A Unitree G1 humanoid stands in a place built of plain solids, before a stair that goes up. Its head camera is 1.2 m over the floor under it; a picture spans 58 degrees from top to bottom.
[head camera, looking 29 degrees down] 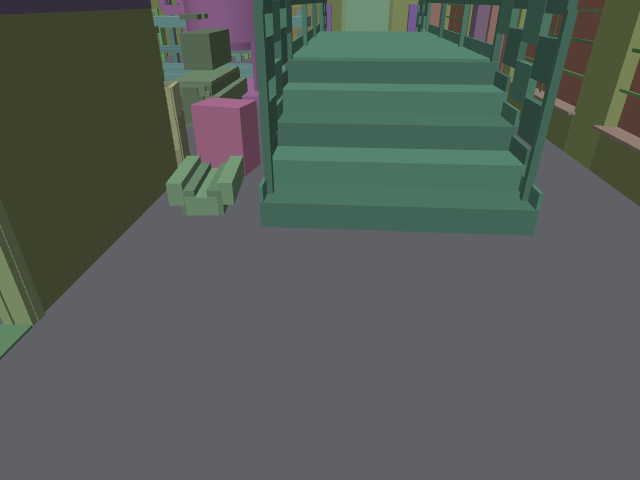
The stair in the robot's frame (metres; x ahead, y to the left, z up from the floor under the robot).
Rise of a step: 0.16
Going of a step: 0.30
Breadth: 1.60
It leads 4 degrees to the right of straight ahead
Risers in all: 5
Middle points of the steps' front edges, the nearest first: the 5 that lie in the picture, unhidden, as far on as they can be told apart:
2.27 -0.44 0.16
2.57 -0.46 0.32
2.87 -0.49 0.48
3.17 -0.51 0.64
3.47 -0.53 0.80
